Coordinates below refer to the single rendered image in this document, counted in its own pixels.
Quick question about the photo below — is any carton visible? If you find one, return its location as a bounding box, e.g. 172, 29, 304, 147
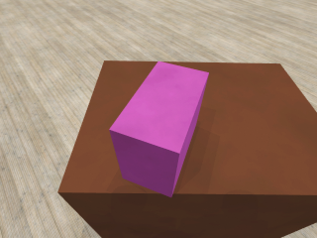
109, 61, 209, 197

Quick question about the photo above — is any pedestal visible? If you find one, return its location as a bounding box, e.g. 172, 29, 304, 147
57, 60, 317, 238

